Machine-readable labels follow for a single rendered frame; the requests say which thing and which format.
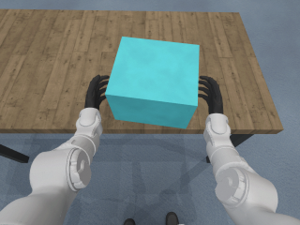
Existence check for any robot right foot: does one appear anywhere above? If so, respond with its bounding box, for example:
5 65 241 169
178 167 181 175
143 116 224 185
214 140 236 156
165 212 179 225

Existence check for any carton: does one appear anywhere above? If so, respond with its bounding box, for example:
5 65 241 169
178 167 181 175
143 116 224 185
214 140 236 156
105 37 200 129

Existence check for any robot left upper arm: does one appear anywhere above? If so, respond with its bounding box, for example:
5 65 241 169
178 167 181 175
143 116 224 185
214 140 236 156
0 147 92 225

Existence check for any robot left hand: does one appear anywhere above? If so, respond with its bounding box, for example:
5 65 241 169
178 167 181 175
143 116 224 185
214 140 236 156
84 74 110 110

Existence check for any robot right hand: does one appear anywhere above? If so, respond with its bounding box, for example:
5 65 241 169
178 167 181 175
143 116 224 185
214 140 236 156
198 75 224 114

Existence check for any table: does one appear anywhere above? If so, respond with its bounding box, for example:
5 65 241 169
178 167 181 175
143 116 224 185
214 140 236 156
0 8 284 163

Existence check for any right robot forearm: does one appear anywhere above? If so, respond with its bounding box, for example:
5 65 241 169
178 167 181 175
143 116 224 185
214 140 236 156
203 113 260 183

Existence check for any left robot forearm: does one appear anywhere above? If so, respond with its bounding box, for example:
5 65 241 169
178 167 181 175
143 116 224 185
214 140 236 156
29 107 103 187

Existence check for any robot right upper arm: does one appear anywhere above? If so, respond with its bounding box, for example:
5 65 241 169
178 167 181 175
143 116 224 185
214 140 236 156
215 167 300 225

